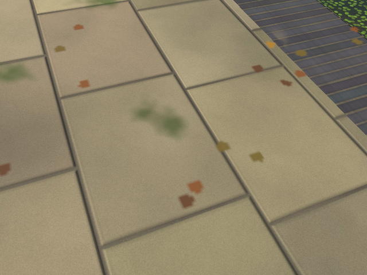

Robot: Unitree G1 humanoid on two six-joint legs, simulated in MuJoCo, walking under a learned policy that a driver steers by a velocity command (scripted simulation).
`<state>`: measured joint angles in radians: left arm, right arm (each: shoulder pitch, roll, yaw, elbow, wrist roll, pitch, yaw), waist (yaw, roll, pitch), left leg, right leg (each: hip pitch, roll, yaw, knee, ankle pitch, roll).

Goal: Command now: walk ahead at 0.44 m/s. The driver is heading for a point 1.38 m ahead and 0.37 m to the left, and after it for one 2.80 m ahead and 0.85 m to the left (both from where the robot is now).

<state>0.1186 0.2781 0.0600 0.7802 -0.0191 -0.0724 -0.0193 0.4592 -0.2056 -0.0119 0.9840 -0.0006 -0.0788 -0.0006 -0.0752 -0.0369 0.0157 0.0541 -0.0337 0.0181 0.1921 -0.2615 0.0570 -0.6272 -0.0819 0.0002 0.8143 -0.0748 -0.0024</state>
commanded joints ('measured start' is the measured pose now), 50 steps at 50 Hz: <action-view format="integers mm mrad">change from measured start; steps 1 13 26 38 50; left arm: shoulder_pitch -196 219 171 375 30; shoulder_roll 4 138 142 -4 61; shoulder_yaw -15 31 17 -37 -4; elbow -115 13 87 117 31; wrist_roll -5 3 7 21 21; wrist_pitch -20 -16 -39 -13 -1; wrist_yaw -12 -7 15 16 19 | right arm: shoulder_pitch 33 6 -360 12 -159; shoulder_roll -188 -183 -112 -346 -204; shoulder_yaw -34 -38 -33 -106 -63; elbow -36 -95 -223 -169 -157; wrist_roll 3 41 3 4 3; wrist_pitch -5 -34 -13 -18 -28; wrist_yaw -17 5 -2 30 12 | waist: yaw -19 183 115 -11 60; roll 124 -136 6 342 87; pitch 116 -241 58 -401 16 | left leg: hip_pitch -91 -764 -656 349 -183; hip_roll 213 36 161 428 233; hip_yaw -107 -159 -37 -688 -146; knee -109 1193 490 172 -80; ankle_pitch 324 -248 369 -10 330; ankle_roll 114 -11 -73 258 170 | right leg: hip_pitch -17 930 417 23 -57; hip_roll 36 -273 -70 157 -59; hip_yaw -48 678 77 34 51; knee -180 -547 -731 367 27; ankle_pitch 122 -371 51 -478 36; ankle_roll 14 -312 -215 -30 15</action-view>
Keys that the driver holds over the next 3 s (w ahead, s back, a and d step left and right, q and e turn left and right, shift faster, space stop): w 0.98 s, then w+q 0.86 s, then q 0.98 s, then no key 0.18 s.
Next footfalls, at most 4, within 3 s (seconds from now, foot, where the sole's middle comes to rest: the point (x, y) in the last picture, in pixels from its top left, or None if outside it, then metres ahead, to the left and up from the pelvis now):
0.20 right None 0.31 -0.13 -0.78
0.72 left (139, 249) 0.60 0.11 -0.78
1.26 right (193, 180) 0.90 -0.12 -0.78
1.78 left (119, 147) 1.09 0.20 -0.78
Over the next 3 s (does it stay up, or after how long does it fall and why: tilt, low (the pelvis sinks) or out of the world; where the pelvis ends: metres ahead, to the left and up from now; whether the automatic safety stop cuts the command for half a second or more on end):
stays up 1.17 0.18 0.00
